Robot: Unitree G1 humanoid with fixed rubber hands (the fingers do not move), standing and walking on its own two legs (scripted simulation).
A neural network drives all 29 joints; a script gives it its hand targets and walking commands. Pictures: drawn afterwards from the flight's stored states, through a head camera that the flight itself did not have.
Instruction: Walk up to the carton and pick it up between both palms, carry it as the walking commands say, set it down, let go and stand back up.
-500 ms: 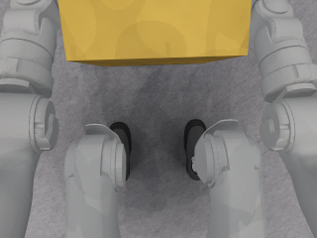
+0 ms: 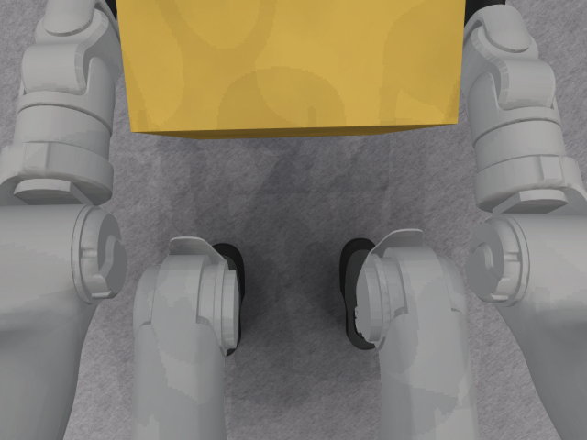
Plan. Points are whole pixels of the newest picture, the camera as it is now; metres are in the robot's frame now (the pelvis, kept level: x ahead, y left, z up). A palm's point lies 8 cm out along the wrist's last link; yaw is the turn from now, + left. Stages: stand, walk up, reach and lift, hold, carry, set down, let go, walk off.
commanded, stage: reach and lift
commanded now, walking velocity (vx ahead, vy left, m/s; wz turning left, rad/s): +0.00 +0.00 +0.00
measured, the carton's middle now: (288, 41) +0.54 +0.00 -0.21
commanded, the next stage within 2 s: none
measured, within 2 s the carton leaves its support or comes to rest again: neither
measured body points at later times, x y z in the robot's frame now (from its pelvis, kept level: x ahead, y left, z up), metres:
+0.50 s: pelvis +0.00 +0.00 +0.04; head +0.34 +0.00 +0.34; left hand +0.57 +0.20 -0.07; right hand +0.56 -0.18 -0.07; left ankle +0.11 +0.12 -0.34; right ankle +0.11 -0.13 -0.34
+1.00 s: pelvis +0.00 +0.00 +0.09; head +0.32 +0.00 +0.42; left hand +0.55 +0.20 +0.00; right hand +0.54 -0.18 +0.00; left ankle +0.11 +0.12 -0.34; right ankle +0.11 -0.13 -0.34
